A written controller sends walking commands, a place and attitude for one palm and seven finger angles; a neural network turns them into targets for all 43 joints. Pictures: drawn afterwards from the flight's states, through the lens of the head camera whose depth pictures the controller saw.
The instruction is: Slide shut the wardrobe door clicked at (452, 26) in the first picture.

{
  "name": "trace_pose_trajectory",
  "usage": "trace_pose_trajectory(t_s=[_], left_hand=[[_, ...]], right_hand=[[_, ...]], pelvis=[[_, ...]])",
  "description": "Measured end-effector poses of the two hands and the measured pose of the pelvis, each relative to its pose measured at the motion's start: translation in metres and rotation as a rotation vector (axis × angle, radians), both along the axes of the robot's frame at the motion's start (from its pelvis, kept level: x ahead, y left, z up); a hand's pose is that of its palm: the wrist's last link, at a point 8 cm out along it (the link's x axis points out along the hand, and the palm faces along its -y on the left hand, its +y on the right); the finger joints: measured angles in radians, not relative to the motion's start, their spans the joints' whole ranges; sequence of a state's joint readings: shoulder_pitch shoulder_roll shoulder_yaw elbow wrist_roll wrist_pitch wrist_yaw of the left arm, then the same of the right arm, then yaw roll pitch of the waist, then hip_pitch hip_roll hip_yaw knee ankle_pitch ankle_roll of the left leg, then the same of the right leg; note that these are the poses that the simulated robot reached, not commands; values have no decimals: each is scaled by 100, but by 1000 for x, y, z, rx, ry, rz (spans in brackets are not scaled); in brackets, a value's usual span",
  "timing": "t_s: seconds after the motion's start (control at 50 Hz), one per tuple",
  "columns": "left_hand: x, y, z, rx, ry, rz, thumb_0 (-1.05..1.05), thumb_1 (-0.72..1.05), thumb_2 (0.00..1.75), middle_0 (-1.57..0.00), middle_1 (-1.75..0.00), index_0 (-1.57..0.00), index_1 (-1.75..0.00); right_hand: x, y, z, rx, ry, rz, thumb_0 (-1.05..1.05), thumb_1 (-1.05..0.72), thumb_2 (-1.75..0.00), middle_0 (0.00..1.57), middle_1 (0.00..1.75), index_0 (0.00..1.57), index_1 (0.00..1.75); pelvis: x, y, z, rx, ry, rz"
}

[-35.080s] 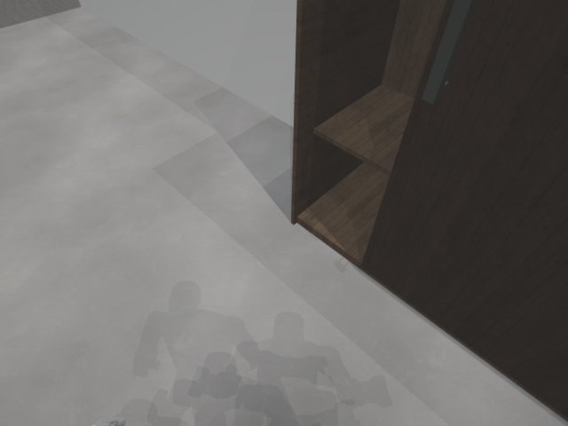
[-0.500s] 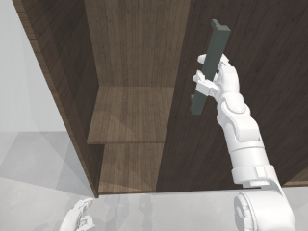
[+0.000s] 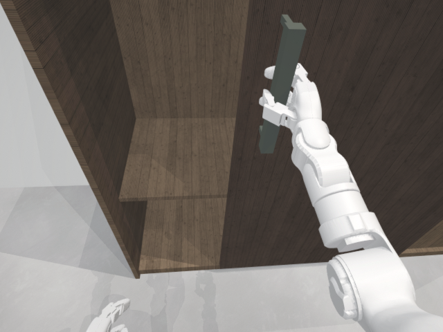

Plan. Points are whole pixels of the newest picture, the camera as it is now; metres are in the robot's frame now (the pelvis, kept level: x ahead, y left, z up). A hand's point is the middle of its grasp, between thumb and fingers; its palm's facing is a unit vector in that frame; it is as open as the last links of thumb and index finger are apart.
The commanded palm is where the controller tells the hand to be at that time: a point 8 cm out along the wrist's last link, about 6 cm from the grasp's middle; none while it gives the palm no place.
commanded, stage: step sideways, sliding the door along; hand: right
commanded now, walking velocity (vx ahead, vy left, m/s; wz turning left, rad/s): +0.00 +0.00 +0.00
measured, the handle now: (274, 91) +0.50 -0.07 +0.21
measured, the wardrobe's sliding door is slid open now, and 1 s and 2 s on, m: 0.36 0.30 0.00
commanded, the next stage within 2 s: none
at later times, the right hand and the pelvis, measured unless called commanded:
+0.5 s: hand (262, 107) +0.45 -0.04 +0.21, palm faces +0.12 +0.99 -0.10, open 6.5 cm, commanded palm +0.42 -0.04 +0.22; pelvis -0.01 +0.09 -0.02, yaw +2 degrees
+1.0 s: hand (230, 109) +0.44 +0.02 +0.20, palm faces +0.17 +0.98 -0.13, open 6.9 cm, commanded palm +0.42 +0.04 +0.20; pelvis +0.06 +0.20 -0.01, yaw -2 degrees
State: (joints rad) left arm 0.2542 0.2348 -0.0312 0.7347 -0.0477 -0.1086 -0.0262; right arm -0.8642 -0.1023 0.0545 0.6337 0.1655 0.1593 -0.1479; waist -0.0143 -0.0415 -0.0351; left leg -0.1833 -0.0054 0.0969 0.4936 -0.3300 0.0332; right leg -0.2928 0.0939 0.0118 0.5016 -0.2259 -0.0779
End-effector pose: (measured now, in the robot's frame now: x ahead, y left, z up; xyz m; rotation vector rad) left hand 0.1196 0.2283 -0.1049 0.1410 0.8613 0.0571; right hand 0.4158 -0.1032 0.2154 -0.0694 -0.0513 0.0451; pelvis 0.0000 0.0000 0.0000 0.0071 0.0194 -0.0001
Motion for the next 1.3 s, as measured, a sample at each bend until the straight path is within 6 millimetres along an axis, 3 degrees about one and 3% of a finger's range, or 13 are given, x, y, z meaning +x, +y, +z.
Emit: trace_pose_trajectory(t_s=[0.24, 0.38, 0.48, 0.58, 0.68, 0.88, 1.0, 1.06, 1.14, 1.22, 1.3], left_hand=[[-15, 14, -8, 17, 8, 103, 1, 90, 90, -20, -30, -20, -30], [-31, 43, -18, 12, 111, 104, 1, 90, 90, -20, -30, -20, -30], [-24, 80, -27, 20, 116, 85, 1, 90, 90, -20, -30, -20, -30], [1, 115, -17, 84, 135, 64, 1, 90, 90, -20, -30, -20, -30], [47, 130, -3, 149, 70, -2, 1, 90, 90, -20, -30, -20, -30], [131, 104, 12, -8, 2, -165, 1, 90, 90, -20, -30, -20, -30], [176, 110, 8, -95, -62, -238, 1, 90, 90, -20, -30, -20, -30], [199, 125, -2, -141, -108, -257, 1, 90, 90, -20, -30, -20, -30], [217, 161, -4, -118, -121, -211, 1, 90, 90, -20, -30, -20, -30], [213, 203, 10, -19, -109, -145, 1, 90, 90, -20, -30, -20, -30], [200, 236, 17, 64, -84, -107, 1, 90, 90, -20, -30, -20, -30]], right_hand=[[8, -4, -6, -48, -162, 23, -6, -62, -81, 41, 139, 26, 140], [8, 0, -8, -58, -191, -42, -7, -62, -84, 44, 140, 26, 140], [5, 9, -10, -29, -201, -127, -5, -68, -86, 45, 140, 19, 140], [3, 16, -10, -40, -207, -159, -6, -68, -85, 45, 140, 20, 137], [4, 24, -14, -41, -270, -133, -7, -69, -83, 46, 140, 18, 132], [2, 48, -17, -33, -306, -115, -7, -70, -82, 46, 140, 17, 125], [0, 68, -17, -81, -323, -184, -9, -67, -83, 46, 140, 17, 123], [-1, 80, -18, -122, -344, -252, -11, -64, -83, 46, 140, 19, 120], [-3, 100, -18, -109, -349, -313, -11, -62, -83, 46, 140, 21, 121], [-5, 120, -19, -62, -361, -292, -9, -62, -83, 46, 140, 24, 122], [-6, 141, -22, -7, -398, -214, -7, -65, -80, 46, 140, 23, 117]], pelvis=[[-12, 11, -3, -23, 4, 81], [-15, 46, -3, 10, -37, 83], [-9, 80, -15, 45, -85, 62], [0, 102, -10, 40, -84, -1], [9, 110, -13, 15, -57, -35], [34, 152, 1, 56, -70, -37], [61, 196, -5, 71, -110, -25], [76, 225, -20, 47, -136, -45], [82, 241, -15, 37, -125, -74], [84, 246, -4, -1, -75, -72], [83, 250, -8, 12, -88, -61]])
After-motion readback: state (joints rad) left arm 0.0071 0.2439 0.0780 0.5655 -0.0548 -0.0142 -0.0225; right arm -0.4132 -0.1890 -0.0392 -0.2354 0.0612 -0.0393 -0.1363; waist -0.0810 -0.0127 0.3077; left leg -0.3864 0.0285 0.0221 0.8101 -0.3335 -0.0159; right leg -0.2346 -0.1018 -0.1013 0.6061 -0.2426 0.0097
